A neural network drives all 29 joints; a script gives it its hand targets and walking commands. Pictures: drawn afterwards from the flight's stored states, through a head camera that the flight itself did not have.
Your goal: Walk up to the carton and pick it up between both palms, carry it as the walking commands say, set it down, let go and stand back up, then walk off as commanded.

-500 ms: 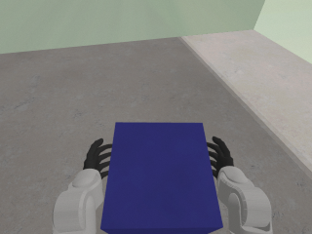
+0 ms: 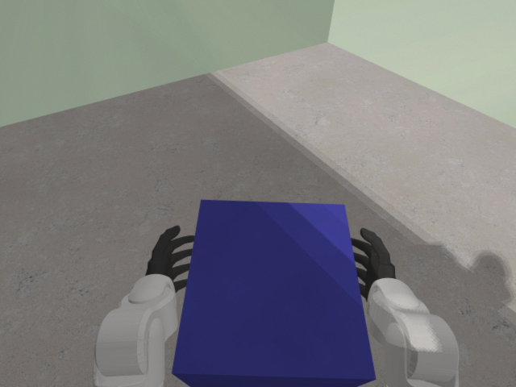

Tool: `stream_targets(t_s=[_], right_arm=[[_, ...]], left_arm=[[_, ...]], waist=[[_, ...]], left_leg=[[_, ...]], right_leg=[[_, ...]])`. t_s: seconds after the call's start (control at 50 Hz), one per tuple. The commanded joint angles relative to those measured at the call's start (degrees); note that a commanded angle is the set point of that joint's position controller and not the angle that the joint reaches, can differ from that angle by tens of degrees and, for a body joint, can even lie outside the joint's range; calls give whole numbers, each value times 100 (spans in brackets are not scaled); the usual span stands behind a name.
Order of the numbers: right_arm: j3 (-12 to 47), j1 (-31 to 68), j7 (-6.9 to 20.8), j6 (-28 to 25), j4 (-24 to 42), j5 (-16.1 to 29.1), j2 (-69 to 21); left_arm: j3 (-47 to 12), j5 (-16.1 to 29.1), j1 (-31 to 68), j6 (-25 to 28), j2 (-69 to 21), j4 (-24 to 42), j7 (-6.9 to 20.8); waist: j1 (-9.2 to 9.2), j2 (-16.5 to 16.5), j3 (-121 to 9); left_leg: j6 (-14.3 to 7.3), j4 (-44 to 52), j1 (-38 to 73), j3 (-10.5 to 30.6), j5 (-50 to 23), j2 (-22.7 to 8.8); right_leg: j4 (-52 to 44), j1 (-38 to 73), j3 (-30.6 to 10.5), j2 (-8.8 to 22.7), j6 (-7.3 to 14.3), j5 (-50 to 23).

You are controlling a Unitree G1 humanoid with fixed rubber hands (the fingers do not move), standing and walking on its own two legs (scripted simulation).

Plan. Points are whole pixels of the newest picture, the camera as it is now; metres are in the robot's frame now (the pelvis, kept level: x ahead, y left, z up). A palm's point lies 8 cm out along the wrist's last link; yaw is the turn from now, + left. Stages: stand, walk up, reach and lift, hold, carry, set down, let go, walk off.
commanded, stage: carry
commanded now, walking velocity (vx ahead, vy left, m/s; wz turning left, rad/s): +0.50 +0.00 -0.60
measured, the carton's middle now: (268, 307) +0.24 +0.00 +0.02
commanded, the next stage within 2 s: none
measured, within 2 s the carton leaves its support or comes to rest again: neither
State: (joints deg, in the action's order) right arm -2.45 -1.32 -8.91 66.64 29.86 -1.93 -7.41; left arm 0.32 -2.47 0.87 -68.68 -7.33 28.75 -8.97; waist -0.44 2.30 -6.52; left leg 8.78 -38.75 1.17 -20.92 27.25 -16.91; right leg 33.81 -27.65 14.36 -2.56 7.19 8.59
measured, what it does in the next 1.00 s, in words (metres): walks ahead: left foot, then right foot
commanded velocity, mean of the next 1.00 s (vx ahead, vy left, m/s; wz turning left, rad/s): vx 0.00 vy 0.00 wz -0.10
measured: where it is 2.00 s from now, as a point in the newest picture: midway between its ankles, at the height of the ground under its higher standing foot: (282, 355)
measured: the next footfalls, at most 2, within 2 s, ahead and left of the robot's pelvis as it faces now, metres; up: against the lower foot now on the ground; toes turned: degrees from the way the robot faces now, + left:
left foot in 0.44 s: +0.47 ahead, +0.01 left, +0.00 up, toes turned -22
right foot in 0.90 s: +0.41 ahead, -0.22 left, +0.00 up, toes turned -6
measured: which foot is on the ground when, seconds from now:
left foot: down 0.00-0.00, up 0.02-0.42, down 0.44-1.00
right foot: down 0.00-0.44, up 0.46-0.88, down 0.90-1.00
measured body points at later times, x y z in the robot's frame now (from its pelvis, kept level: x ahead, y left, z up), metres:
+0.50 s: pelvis +0.31 -0.02 +0.02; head +0.32 -0.02 +0.47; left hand +0.59 +0.06 +0.11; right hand +0.52 -0.22 +0.11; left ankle +0.43 +0.02 -0.71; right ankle +0.10 -0.05 -0.67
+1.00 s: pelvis +0.39 -0.09 +0.02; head +0.37 -0.09 +0.47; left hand +0.67 -0.01 +0.11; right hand +0.60 -0.30 +0.10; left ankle +0.43 +0.02 -0.71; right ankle +0.37 -0.20 -0.71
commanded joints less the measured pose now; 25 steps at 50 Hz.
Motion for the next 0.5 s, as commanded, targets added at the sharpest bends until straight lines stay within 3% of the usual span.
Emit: stream_targets(t_s=[0.0,0.02,0.04,0.06,0.1,0.12,0.16,0.22,0.26,0.34,0.4,0.42,0.44,0.46,0.48], right_arm=[[3194,1886,646,32,332,1357,-4229],[3302,1883,656,-33,225,1427,-4506],[3429,2077,692,-126,255,1532,-4810],[3461,2125,738,-208,269,1556,-5032],[3590,2099,776,-387,456,1571,-5304],[3561,1933,750,-426,383,1480,-5262],[3601,1763,698,-482,356,1391,-5138],[3733,1727,627,-491,554,1386,-4968],[3789,1715,589,-438,691,1405,-4834],[3892,1786,560,-267,875,1439,-4661],[3834,1759,554,-101,861,1430,-4488],[3776,1754,556,-43,767,1386,-4405],[3733,1788,564,-3,709,1359,-4333],[3655,1690,563,30,577,1323,-4300],[3572,1556,575,49,436,1343,-4425]], left_arm=[[-3247,1545,1736,90,-4330,242,619],[-3391,1691,1906,153,-4556,407,641],[-3500,1738,2076,239,-4863,468,677],[-3570,1739,2099,332,-5092,487,740],[-3611,1775,2003,497,-5341,593,853],[-3577,1743,1837,523,-5264,585,876],[-3539,1721,1623,580,-4991,619,896],[-3445,1701,1482,620,-4645,808,878],[-3371,1652,1373,593,-4406,947,840],[-3305,1586,1273,448,-4146,1069,786],[-3363,1569,1380,277,-3936,1145,750],[-3390,1558,1492,203,-3825,1105,748],[-3420,1551,1712,133,-3734,1144,756],[-3396,1550,1742,48,-3807,1102,761],[-3418,1512,1671,31,-3909,954,752]], waist=[[-100,-1550,-1485],[-74,-865,-1563],[-5,-347,-1507],[26,-147,-1332],[33,-400,-1269],[16,-512,-1255],[-40,-658,-1196],[-107,-868,-998],[-149,-908,-844],[-212,-979,-650],[-108,-998,-900],[5,-861,-1055],[148,-230,-1368],[251,907,-1906],[172,667,-2132]], left_leg=[[111,-4012,-3987,1061,213,1236],[45,-4396,-4340,1852,439,1025],[-62,-4171,-4328,2192,41,813],[-124,-3700,-4219,2259,-258,673],[-203,-2681,-3735,2083,-685,749],[-216,-2405,-3692,1912,-841,882],[-215,-1818,-3854,1754,-1142,995],[-243,-1095,-4060,1464,-1698,1162],[-298,-488,-3868,1271,-2126,1343],[-511,713,-2952,928,-3082,1702],[-715,1550,-1515,717,-3682,1912],[-770,1990,-768,834,-4209,1733],[-1111,1611,425,1682,-5708,749],[-2096,1308,1310,3525,-7274,-823],[-2377,1544,955,3855,-7133,-902]], right_leg=[[-1613,4196,-4556,2071,1578,-1205],[-1499,4203,-4475,2182,1504,-2295],[-1328,3940,-3957,1998,1232,-2985],[-1336,3585,-3438,1813,949,-3009],[-1393,3206,-2601,1428,538,-3169],[-1486,3211,-2456,1394,406,-3388],[-1694,3324,-2349,1324,280,-3419],[-1698,3637,-2000,1270,-13,-4605],[-1753,3600,-1736,1119,-190,-4982],[-1628,3342,-1288,901,-367,-4961],[-550,3139,-1123,874,-496,-5179],[181,2813,-1022,786,-643,-4769],[1172,1690,-1099,706,-910,-3045],[2518,496,-1342,223,-1108,869],[3068,540,-1927,107,-999,2199]])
